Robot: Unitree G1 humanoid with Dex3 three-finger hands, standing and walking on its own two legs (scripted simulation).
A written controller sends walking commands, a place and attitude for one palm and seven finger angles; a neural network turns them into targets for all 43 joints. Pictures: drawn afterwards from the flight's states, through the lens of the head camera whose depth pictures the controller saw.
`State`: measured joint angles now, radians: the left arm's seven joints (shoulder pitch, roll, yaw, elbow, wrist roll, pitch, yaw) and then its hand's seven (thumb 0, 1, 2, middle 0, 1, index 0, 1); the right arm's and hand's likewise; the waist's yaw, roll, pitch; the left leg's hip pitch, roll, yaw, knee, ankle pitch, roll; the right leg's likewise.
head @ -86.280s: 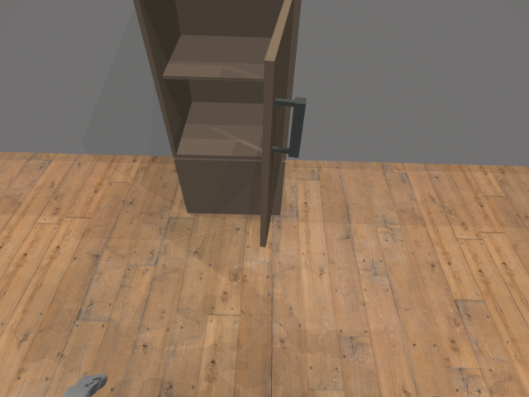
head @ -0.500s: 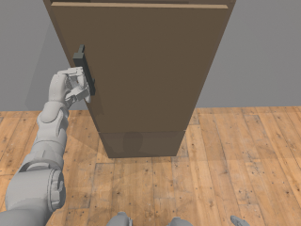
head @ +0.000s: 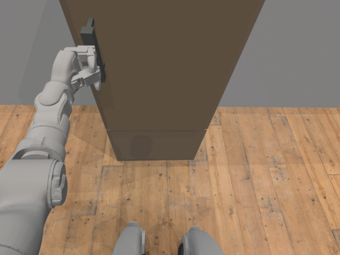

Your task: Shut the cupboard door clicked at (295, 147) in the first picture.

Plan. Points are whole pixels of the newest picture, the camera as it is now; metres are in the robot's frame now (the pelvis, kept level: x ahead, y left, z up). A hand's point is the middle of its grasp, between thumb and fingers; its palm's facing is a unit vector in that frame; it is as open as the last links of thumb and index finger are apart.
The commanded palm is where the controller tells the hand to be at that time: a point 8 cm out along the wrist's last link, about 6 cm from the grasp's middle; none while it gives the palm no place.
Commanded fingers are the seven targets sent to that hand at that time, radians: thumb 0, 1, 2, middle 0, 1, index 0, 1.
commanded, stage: pull the fist back off the door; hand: left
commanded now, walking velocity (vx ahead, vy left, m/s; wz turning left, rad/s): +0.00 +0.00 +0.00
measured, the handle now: (96, 51) +0.57 +0.17 +0.11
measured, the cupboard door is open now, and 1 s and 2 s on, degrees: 0 0 0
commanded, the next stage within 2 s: draw the hand back to the body in 0.86 s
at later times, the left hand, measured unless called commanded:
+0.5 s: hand (109, 74) +0.49 +0.13 +0.12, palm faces +0.03 -1.00 -0.01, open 3.2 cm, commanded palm +0.46 +0.18 +0.12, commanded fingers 0.00 0.90 0.90 -1.30 -1.50 -1.30 -1.50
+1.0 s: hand (103, 93) +0.44 +0.13 +0.11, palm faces +0.03 -1.00 +0.00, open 3.1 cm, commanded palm +0.41 +0.19 +0.12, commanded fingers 0.00 0.90 0.90 -1.30 -1.50 -1.30 -1.50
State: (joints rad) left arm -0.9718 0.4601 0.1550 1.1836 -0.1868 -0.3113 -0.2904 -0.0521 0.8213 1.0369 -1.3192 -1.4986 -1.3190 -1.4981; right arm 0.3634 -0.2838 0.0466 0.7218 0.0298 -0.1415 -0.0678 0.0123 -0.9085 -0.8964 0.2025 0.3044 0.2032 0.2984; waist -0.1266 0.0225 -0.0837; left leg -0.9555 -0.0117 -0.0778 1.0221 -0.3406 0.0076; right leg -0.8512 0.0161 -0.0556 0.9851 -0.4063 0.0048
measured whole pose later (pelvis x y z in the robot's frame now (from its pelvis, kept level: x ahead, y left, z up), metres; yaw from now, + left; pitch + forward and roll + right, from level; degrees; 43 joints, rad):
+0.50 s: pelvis +0.00 -0.01 +0.01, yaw -2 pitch +14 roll -2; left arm -0.85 0.36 0.26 1.12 -0.14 -0.35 -0.07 0.00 0.95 1.00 -1.30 -1.50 -1.30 -1.50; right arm 0.39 -0.27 0.03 0.67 0.01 -0.10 -0.02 0.01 -0.91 -0.90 0.20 0.30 0.20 0.30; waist -0.13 0.05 -0.10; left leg -0.89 0.01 -0.05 0.99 -0.34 0.00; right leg -0.82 0.04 -0.02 0.98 -0.41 -0.01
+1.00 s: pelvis +0.07 -0.01 +0.03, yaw -2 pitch +10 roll -1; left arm -0.31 0.19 0.16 0.52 -0.18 -0.27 -0.08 0.02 0.90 0.90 -1.30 -1.50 -1.30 -1.50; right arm 0.24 -0.25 0.01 0.58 0.03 -0.05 -0.03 0.01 -0.91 -0.90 0.20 0.30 0.20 0.30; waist -0.02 0.04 -0.10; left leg -0.64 0.00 -0.03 0.87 -0.40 0.00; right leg -0.57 0.03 0.00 0.85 -0.46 -0.01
